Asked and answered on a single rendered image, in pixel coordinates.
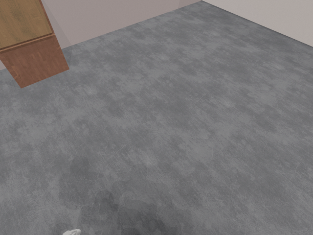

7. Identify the cupboard door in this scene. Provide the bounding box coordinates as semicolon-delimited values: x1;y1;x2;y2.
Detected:
0;0;52;48

